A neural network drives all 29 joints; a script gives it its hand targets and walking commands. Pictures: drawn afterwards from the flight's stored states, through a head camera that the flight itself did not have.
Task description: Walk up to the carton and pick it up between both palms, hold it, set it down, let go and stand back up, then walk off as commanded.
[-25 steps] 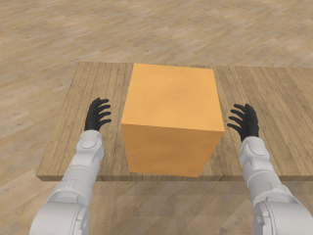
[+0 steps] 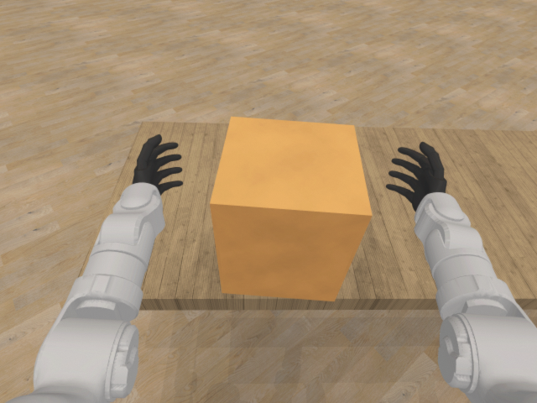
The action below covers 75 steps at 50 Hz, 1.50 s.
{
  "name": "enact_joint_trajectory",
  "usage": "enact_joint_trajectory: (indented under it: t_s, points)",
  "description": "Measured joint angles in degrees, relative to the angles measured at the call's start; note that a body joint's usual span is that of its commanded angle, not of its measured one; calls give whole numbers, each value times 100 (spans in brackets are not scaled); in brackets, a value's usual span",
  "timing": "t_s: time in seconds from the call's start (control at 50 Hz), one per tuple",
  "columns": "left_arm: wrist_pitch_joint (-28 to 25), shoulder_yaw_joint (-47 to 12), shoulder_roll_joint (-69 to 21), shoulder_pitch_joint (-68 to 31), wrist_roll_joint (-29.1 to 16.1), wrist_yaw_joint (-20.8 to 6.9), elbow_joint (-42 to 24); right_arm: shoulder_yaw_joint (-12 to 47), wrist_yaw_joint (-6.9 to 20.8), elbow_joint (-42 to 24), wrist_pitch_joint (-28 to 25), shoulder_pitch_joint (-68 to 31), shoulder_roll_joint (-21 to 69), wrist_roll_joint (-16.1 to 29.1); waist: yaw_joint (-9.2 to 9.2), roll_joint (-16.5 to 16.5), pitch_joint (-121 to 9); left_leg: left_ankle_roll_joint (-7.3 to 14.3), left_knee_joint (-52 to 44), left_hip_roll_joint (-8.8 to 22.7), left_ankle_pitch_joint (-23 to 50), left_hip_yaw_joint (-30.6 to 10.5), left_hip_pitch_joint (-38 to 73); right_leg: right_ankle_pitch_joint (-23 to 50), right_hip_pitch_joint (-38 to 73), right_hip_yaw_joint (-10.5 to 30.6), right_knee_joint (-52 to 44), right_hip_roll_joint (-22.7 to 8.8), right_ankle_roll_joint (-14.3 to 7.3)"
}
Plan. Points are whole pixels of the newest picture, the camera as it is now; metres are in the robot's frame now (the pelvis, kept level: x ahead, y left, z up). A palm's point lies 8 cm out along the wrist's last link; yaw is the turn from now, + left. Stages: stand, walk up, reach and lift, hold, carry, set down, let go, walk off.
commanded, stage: set down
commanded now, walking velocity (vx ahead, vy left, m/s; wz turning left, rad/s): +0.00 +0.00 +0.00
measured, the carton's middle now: (284, 213) +0.44 -0.05 +0.03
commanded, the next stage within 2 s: none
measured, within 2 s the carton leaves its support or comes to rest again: neither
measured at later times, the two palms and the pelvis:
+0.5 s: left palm (145, 159) +0.43 +0.15 +0.17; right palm (435, 162) +0.40 -0.25 +0.18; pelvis -0.01 +0.00 +0.00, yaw +0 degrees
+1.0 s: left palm (137, 201) +0.39 +0.17 +0.13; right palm (436, 218) +0.34 -0.25 +0.12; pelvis -0.02 +0.00 +0.00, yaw +0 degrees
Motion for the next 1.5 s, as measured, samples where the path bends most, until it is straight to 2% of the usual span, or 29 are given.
enact_joint_trajectory:
  t_s: [0.18, 0.4, 0.56, 0.68, 0.88, 1.08, 1.3, 1.5]
  points:
    - [940, 0, 72, -580, -103, 0, -175, 0, -103, -213, 810, -522, -197, 10, 0, 0, 0, -2, 0, 0, 59, 0, 1, 59, -1, 2, 0, 1, 0]
    - [1393, 1, 194, -857, -103, 1, -233, 0, -161, -272, 1346, -955, -235, 78, 1, 0, -7, -2, 0, 0, 90, 0, 2, 92, -1, 2, 0, 1, 0]
    - [1402, 1, 217, -857, -103, -10, -234, -1, -256, -310, 1445, -915, -98, 80, 2, 0, -7, -2, 0, -1, 89, 0, 2, 93, -1, 2, 0, 1, 0]
    - [1401, 0, 217, -745, -104, -171, -348, -1, -361, -819, 1291, -424, 115, 109, 5, 0, -6, -2, 0, -4, 94, 0, 2, 99, 0, 2, 0, -2, 0]
    - [1464, 1, 207, 73, -71, -344, -1026, 33, -425, -1692, 1264, 711, 238, 124, 12, 0, -6, -2, 0, -5, 133, 0, 3, 134, 0, 2, 0, -3, 0]
    - [1320, 1, 204, 618, -71, -344, -1293, 32, -408, -2050, 1142, 1102, 224, 124, 14, 0, -6, -2, 0, -5, 203, 0, 4, 203, 0, 5, 0, -1, 0]
    - [721, -25, 160, 1677, -113, -461, -1541, 34, -259, -2278, 703, 2239, 226, 125, 83, 0, -6, -3, 0, -5, 240, 0, 9, 238, 0, 5, 7, -1, 0]
    - [36, -348, 150, 2025, -321, -435, -1568, 33, -63, -2580, 296, 2706, 258, 118, 103, 0, -6, -3, 0, -5, 223, 1, 11, 223, -1, 6, 13, -1, -5]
